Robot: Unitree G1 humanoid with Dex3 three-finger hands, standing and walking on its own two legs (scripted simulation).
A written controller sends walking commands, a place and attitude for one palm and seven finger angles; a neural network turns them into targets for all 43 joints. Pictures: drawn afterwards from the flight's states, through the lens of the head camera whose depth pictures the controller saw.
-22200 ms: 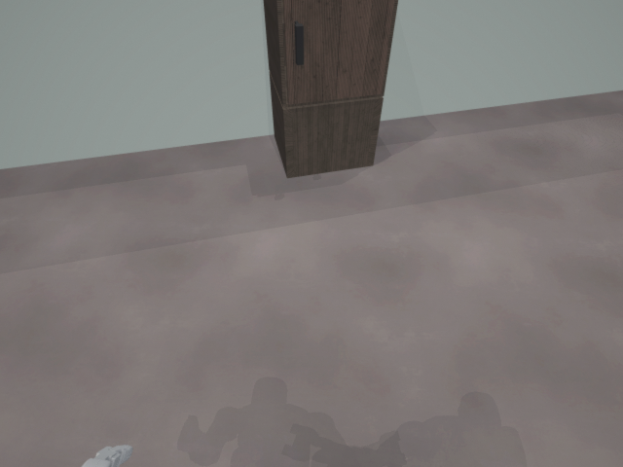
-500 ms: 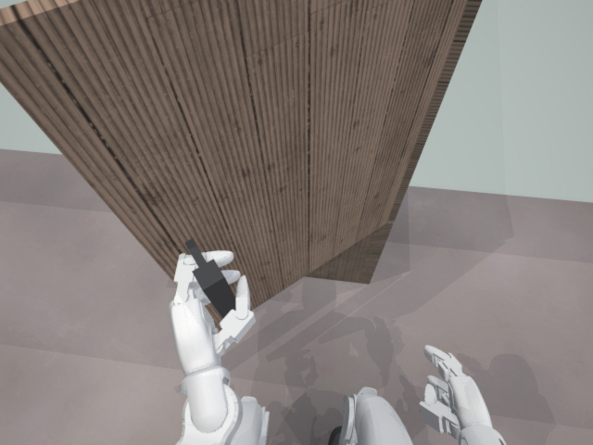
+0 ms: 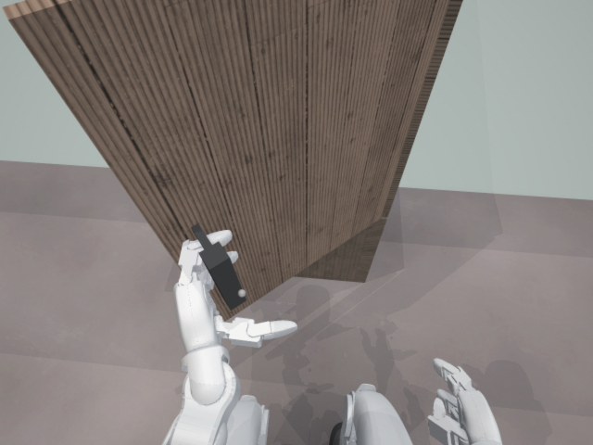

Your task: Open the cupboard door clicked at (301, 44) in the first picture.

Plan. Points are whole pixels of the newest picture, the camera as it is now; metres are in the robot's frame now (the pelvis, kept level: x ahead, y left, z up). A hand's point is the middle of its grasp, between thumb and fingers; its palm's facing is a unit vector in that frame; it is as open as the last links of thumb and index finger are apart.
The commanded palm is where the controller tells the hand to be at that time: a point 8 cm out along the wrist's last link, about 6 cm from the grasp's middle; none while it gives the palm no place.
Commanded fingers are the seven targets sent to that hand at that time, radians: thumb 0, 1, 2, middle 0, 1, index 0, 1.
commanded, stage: open thumb and fingers to let go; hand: left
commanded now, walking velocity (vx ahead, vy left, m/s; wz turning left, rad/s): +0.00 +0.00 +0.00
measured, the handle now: (217, 267) +0.34 +0.12 +0.02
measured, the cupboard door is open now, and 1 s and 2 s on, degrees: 41 43 43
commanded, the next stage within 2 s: slide the hand sideways off the handle in 0.20 s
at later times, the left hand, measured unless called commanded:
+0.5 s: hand (229, 319) +0.27 +0.10 +0.03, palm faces -0.19 -0.98 -0.10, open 15.9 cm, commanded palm +0.25 +0.14 +0.02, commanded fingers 0.00 -0.50 0.30 -0.15 -0.30 -0.15 -0.30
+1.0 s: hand (205, 348) +0.24 +0.12 +0.03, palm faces -0.11 -0.99 -0.02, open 16.2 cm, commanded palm +0.21 +0.18 +0.02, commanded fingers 0.00 -0.50 0.30 -0.15 -0.30 -0.15 -0.30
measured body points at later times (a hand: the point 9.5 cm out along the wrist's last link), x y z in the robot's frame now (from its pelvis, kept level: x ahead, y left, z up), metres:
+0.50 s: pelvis +0.00 +0.03 +0.00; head +0.09 +0.02 +0.44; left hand +0.28 +0.15 +0.03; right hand +0.18 -0.19 -0.11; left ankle +0.01 +0.14 -0.63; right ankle +0.07 -0.09 -0.63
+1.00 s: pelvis +0.02 +0.03 -0.02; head +0.11 +0.03 +0.42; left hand +0.24 +0.18 +0.03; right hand +0.22 -0.18 -0.10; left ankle +0.01 +0.14 -0.63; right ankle +0.07 -0.09 -0.63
